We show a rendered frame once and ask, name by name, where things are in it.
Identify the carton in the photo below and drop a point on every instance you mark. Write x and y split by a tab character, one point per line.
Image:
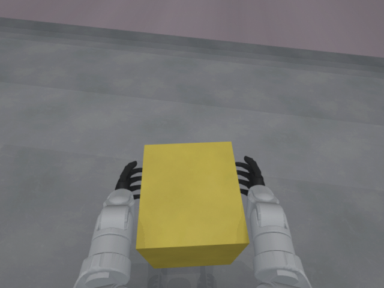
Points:
190	211

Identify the left robot hand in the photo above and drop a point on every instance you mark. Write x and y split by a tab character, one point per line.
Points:
125	178

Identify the robot left forearm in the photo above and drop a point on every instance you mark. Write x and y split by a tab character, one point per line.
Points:
108	260

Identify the right robot hand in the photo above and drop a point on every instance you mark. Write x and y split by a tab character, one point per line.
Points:
254	176

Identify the robot right forearm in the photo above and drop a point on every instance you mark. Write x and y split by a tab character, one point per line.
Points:
275	258

